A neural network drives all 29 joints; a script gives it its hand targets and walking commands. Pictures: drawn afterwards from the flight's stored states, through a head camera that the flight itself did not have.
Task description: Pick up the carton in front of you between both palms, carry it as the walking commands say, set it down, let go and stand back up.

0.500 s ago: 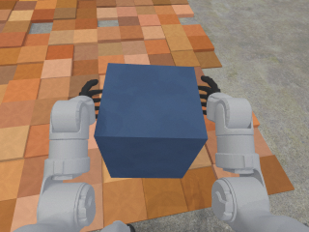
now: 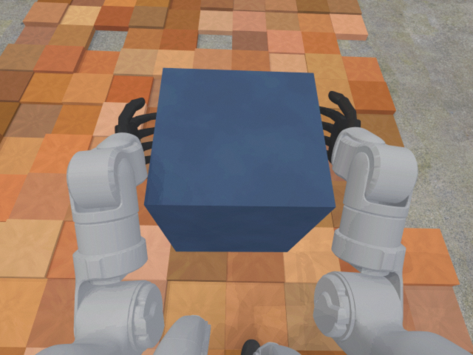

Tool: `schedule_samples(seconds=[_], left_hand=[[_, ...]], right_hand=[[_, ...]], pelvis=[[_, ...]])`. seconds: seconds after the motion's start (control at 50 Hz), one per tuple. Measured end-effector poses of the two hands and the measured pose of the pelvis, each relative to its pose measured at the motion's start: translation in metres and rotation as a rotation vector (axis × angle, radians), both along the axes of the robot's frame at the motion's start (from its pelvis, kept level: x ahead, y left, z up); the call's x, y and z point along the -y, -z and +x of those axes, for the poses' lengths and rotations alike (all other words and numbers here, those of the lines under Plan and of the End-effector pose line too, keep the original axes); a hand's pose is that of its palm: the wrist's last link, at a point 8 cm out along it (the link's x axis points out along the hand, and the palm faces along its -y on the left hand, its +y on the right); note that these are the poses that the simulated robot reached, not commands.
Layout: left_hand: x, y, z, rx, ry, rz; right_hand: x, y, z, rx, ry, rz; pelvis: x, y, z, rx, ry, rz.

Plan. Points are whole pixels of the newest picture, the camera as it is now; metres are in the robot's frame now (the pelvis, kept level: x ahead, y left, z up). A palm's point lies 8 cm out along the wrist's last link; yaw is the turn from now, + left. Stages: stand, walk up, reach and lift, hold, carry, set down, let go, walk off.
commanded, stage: carry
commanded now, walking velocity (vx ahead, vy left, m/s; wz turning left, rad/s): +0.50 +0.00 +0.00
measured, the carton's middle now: (235, 174) +0.38 +0.04 +0.05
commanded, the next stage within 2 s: none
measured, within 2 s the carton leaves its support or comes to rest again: neither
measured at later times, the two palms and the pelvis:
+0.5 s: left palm (188, 29) +0.65 +0.15 +0.12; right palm (347, 50) +0.62 -0.15 +0.13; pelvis +0.34 +0.03 +0.01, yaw -2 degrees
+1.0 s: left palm out of the picture +1.03 +0.18 +0.13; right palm out of the picture +1.03 -0.12 +0.14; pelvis +0.66 +0.03 +0.00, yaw -1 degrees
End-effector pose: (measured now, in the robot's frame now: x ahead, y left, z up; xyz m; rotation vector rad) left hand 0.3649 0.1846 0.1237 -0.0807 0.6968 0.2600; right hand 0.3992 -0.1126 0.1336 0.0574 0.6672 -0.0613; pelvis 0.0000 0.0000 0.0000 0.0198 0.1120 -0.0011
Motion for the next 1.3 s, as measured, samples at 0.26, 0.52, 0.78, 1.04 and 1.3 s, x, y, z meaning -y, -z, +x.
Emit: schedule_samples(seconds=[0.26, 0.52, 0.78, 1.04, 1.3], left_hand=[[-0.007, -0.008, 0.155, 0.078, 0.077, -0.056], [0.036, 0.001, 0.296, 0.036, 0.191, -0.016], [0.012, -0.007, 0.473, -0.102, 0.127, 0.092], [0.009, 0.000, 0.694, -0.043, 0.190, 0.031], [0.025, 0.027, 0.809, -0.045, 0.158, -0.044]], right_hand=[[-0.006, -0.001, 0.121, 0.071, 0.113, 0.003], [0.036, 0.007, 0.236, 0.030, 0.202, 0.005], [0.012, -0.004, 0.466, -0.087, -0.040, -0.102], [0.011, 0.002, 0.649, -0.044, 0.091, -0.089], [0.027, 0.029, 0.749, -0.062, 0.214, -0.015]], pelvis=[[-0.035, 0.002, 0.195, 0.013, 0.017, 0.014], [-0.031, -0.011, 0.350, 0.032, 0.034, -0.028], [-0.002, -0.017, 0.502, 0.036, 0.007, -0.014], [-0.037, 0.001, 0.682, 0.021, 0.022, -0.015], [-0.035, -0.023, 0.862, 0.001, 0.045, -0.053]])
